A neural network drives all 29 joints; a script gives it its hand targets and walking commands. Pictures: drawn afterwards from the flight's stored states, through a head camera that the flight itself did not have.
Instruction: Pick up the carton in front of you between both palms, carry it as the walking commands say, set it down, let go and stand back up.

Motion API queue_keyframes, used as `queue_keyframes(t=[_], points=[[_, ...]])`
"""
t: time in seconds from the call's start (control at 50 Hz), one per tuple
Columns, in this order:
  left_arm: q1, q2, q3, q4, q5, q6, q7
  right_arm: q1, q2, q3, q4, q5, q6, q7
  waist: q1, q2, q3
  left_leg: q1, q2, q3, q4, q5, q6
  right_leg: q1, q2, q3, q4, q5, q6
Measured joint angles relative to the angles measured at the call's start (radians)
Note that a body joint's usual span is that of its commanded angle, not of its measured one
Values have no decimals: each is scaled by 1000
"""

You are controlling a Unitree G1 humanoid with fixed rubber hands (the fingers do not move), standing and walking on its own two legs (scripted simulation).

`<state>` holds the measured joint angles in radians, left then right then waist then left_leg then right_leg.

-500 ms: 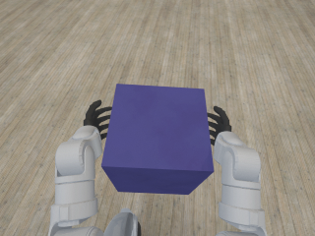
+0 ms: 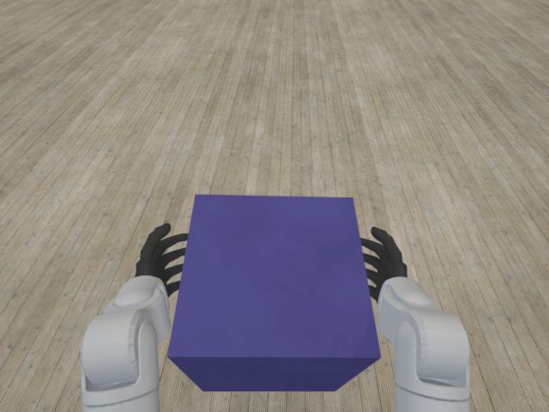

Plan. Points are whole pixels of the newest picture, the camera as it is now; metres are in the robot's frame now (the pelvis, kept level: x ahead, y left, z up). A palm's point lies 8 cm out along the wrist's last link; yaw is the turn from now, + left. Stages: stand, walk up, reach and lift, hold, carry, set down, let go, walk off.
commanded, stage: carry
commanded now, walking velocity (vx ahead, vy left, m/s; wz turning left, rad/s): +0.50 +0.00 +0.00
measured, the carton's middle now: (271, 302) +0.29 +0.00 +0.03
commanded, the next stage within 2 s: none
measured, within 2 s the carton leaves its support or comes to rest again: neither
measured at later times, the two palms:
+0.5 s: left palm (170, 153) +0.56 +0.18 +0.10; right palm (329, 151) +0.56 -0.12 +0.10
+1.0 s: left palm (198, 83) +0.85 +0.16 +0.10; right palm (318, 83) +0.86 -0.14 +0.09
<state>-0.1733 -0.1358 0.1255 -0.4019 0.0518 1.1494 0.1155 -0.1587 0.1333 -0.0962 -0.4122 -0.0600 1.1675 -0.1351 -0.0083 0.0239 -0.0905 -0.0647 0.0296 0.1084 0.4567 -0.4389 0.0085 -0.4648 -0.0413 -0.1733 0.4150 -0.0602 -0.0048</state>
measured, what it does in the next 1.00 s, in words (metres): walks ahead: left foot, then right foot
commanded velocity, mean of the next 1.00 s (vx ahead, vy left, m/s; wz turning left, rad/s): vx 0.36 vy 0.00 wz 0.00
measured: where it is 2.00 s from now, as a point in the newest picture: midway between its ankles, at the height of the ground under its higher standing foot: (262, 306)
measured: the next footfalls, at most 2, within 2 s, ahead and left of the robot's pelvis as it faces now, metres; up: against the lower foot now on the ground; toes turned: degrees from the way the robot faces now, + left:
left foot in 0.44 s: +0.43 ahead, +0.14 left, +0.00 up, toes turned +13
right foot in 0.82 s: +0.67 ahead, -0.09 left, +0.00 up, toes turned -10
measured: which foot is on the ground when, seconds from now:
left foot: down 0.00-0.02, up 0.04-0.42, down 0.44-0.82, up 0.84-1.00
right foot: down 0.00-0.44, up 0.46-0.80, down 0.82-1.00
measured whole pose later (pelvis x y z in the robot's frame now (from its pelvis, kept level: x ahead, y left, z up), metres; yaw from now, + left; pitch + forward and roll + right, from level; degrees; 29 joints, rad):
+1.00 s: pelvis +0.60 +0.00 +0.02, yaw +3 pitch +5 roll +1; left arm -0.10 -0.13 0.07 -0.42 0.06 1.21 0.12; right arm -0.07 0.13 -0.08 -0.45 -0.08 1.23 -0.11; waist 0.02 0.00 -0.08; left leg -0.38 0.04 0.13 0.74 -0.46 -0.03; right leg -0.31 -0.07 -0.23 0.38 -0.16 -0.05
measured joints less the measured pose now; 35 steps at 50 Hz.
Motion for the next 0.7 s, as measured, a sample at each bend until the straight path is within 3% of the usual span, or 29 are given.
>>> queue_keyframes(t=[0.02, 0.06, 0.12, 0.22, 0.32, 0.38, 0.44, 0.48, 0.52, 0.56, 0.6, 0.7], points=[[7, 1, -18, -2, 3, 2, 2, 14, -2, -5, -16, -1, 6, 4, 6, 11, -9, -26, 22, -1, 105, -14, -3, 12, 7, -16, 20, 49, -24], [16, 2, -43, 15, 14, 15, 3, 39, -4, -13, -22, -13, 24, 17, 19, 20, -22, -147, 22, -45, 396, -18, -1, 24, 13, -33, 80, -38, -60], [56, 5, -57, 35, 22, 51, 3, 85, -7, 4, -2, -24, 54, 22, 28, -5, -37, -317, 5, -46, 625, 12, 4, 99, 2, -36, 34, -106, -54], [118, 8, -63, 12, 24, 63, 3, 133, -6, 35, 11, -27, 48, 26, 41, -28, -46, -463, 51, -11, 427, 149, -11, 241, 4, -36, -99, -123, -42], [132, 8, -75, -32, 5, 43, 6, 164, -5, 44, -58, -31, 33, 25, 38, -26, -42, -502, 61, 11, 167, 278, -14, 370, 4, -31, -156, -183, -16], [128, 9, -84, -62, 7, 52, 6, 161, -5, 39, -91, -24, 44, 24, 34, -31, -47, -479, 60, 43, 86, 352, -5, 443, -1, -23, -140, -256, 11], [106, 9, -74, -76, 11, 73, 8, 122, -7, 32, -88, -19, 65, 24, 30, -44, -59, -389, 49, 92, 19, 316, -8, 473, -26, 4, -14, -385, 41], [83, 9, -47, -55, 14, 79, 9, 85, -6, 34, -36, -19, 56, 23, 7, -71, -66, -394, 31, 113, 97, 288, 27, 388, -63, 38, 229, -435, 44], [72, 8, -34, -26, 18, 87, 9, 65, -5, 28, 6, -20, 63, 23, -4, -58, -61, -373, 33, 123, 103, 246, 46, 238, -40, 90, 516, -419, 29], [74, 8, -36, -6, 22, 91, 9, 68, -5, 22, 24, -19, 68, 23, -12, -42, -55, -324, 34, 127, 51, 241, 44, 108, -24, 96, 661, -379, 18], [78, 8, -44, 4, 22, 87, 9, 85, -5, 21, 22, -19, 63, 23, -20, -34, -48, -265, 31, 127, -13, 240, 34, 24, -26, 83, 634, -329, 13], [108, 8, -62, -24, 16, 61, 6, 125, -6, 33, -25, -20, 43, 23, -32, -30, -50, -133, 20, 116, -128, 212, 13, -72, -48, 53, 337, -212, 20]])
